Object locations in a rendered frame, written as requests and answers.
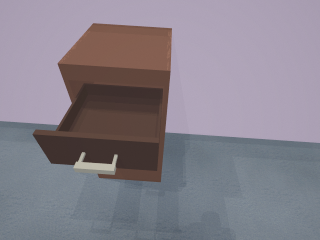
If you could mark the drawer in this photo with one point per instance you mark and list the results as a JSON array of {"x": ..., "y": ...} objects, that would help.
[{"x": 107, "y": 120}]

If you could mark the cabinet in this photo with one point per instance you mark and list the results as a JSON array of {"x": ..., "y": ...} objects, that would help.
[{"x": 122, "y": 55}]

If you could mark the handle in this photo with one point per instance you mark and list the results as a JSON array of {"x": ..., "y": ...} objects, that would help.
[{"x": 95, "y": 168}]

